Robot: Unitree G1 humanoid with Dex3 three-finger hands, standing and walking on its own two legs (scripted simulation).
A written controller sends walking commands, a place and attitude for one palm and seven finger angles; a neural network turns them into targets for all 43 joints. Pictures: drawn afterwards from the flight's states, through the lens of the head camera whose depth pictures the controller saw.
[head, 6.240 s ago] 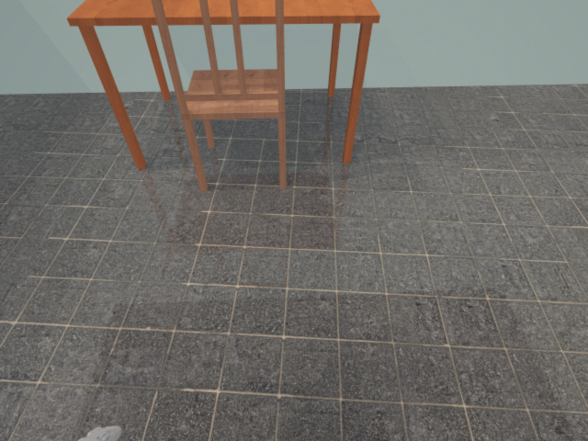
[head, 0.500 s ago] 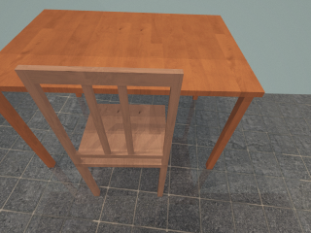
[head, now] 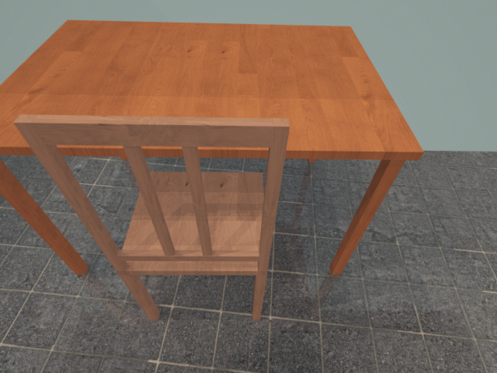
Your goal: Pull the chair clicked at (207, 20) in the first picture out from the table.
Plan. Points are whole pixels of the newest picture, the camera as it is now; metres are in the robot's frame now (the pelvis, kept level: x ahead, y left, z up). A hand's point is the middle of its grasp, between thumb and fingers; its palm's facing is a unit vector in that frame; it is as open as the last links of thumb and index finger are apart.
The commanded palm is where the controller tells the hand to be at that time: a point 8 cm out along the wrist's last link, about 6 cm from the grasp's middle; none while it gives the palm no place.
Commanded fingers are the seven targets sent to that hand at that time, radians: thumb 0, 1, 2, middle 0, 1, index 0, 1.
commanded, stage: look again from close up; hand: left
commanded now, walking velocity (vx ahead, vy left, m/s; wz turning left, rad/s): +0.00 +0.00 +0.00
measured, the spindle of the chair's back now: (154, 209) +0.44 +0.24 -0.06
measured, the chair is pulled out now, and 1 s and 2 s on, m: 0.00 0.00 0.00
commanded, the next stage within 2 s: raise the hand toward the chair's back in 0.22 s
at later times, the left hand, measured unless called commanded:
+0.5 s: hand (135, 358) +0.15 +0.19 -0.05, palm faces +0.23 -0.95 -0.19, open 7.5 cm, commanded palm +0.10 +0.22 -0.07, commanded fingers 0.00 0.67 0.80 -0.18 -0.26 -0.18 -0.26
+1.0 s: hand (155, 367) +0.15 +0.16 -0.06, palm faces +0.02 -1.00 -0.04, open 11.5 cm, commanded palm +0.12 +0.22 -0.06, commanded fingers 0.00 0.08 0.55 -0.12 -0.17 -0.12 -0.17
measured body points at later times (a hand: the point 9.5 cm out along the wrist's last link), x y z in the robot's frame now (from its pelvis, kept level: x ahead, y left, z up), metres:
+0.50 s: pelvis -0.03 -0.01 -0.02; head +0.00 -0.02 +0.43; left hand +0.14 +0.24 -0.04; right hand +0.08 -0.25 -0.14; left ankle +0.01 +0.10 -0.74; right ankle -0.06 -0.12 -0.74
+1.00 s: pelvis -0.07 -0.04 -0.11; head +0.00 -0.03 +0.33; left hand +0.14 +0.21 -0.06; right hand +0.14 -0.24 -0.20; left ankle +0.00 +0.10 -0.74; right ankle -0.06 -0.12 -0.74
